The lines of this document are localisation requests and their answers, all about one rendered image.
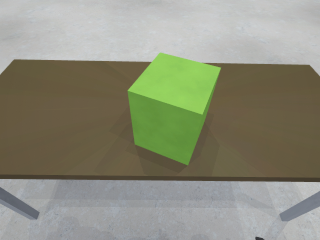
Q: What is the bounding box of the carton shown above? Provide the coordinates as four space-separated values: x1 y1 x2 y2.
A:
127 52 221 165

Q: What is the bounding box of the table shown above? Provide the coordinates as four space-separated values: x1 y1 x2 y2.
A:
0 59 320 222

